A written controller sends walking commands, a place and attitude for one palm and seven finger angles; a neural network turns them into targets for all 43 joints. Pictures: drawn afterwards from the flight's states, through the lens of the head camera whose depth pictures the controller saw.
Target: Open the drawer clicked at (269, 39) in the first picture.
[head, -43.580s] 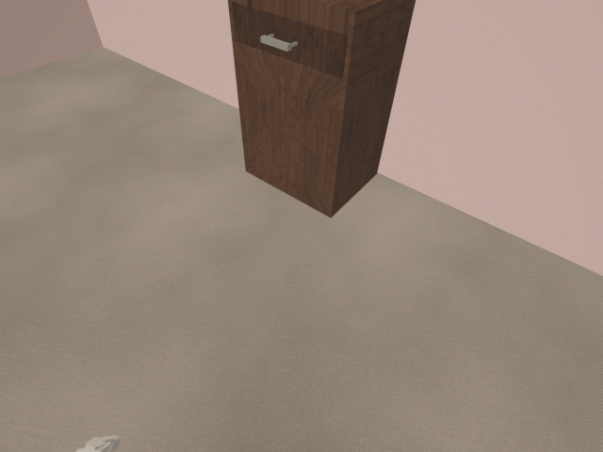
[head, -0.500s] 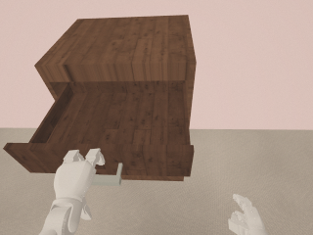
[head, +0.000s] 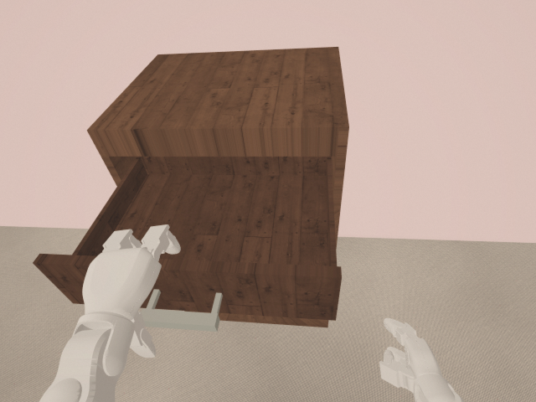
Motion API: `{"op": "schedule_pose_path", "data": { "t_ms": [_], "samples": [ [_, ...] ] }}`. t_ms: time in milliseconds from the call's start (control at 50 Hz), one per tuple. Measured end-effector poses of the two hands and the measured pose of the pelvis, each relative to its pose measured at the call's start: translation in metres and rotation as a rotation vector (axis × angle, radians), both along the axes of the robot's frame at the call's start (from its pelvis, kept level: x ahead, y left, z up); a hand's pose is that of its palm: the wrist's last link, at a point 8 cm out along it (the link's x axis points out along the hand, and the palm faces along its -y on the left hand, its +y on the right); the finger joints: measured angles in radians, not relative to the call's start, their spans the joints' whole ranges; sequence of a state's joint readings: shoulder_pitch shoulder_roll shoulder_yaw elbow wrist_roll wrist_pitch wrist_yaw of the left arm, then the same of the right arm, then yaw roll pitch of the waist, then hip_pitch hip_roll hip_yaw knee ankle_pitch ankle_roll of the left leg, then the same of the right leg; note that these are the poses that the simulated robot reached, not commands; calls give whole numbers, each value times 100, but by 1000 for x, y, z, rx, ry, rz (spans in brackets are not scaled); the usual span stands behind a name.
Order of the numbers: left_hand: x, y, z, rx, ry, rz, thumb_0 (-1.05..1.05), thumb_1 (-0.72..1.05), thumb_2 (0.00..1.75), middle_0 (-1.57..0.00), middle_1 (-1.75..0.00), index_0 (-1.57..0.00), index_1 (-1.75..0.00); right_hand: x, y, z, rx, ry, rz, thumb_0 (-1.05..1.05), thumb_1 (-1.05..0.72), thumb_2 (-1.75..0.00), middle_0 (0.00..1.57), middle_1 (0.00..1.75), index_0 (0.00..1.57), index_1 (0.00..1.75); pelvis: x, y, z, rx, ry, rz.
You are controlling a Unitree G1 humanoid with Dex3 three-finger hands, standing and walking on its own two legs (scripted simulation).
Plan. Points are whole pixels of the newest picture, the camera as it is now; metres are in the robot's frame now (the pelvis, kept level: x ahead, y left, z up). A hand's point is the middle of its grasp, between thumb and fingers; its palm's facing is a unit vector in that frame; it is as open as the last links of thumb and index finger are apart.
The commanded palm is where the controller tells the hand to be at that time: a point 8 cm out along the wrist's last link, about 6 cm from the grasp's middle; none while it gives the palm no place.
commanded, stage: lift the hand off the handle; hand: left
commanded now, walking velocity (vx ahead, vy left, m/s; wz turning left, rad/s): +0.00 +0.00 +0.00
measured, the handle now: (182, 308) +0.26 +0.21 -0.02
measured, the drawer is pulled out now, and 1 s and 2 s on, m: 0.30 0.30 0.30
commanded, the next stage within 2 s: draw the hand back to the body in 0.36 s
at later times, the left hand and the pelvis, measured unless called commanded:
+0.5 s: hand (140, 290) +0.21 +0.21 +0.11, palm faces +0.07 -0.13 -0.99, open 13.8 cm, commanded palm +0.18 +0.22 +0.18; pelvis +0.00 -0.01 +0.00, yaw +0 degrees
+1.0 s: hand (103, 303) +0.19 +0.25 +0.12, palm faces +0.08 -0.08 -0.99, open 13.8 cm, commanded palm +0.16 +0.25 +0.18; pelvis -0.01 +0.00 +0.00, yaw +0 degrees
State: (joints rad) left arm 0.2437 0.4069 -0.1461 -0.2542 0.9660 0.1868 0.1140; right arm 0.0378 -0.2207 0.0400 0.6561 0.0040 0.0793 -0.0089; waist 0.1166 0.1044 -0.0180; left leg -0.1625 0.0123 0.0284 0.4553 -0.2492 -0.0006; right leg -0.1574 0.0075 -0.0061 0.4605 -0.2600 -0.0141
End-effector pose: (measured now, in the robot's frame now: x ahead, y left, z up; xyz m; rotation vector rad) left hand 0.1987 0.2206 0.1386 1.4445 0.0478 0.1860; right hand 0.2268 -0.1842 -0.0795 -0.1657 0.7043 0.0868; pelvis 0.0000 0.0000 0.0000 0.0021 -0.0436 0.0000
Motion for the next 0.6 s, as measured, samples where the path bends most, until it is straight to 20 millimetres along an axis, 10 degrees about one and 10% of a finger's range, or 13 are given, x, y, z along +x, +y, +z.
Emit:
{"op": "schedule_pose_path", "data": {
  "t_ms": [300, 600],
  "samples": [
    [-2, 0, 42, 29, -52, -20, 0, -49, 30, -32, -120, -32, -120, 3, -11, -2, 0, 16, 9, 2, -90, -90, 20, 30, 20, 30, 2, -5, 3, -1, -20, 5],
    [-18, -1, 33, 31, -14, -53, 0, -49, 30, -32, -120, -32, -120, -5, -17, -1, -13, 11, 11, 2, -90, -90, 20, 30, 19, 30, -3, -8, 2, -2, -17, 2]
  ]
}}
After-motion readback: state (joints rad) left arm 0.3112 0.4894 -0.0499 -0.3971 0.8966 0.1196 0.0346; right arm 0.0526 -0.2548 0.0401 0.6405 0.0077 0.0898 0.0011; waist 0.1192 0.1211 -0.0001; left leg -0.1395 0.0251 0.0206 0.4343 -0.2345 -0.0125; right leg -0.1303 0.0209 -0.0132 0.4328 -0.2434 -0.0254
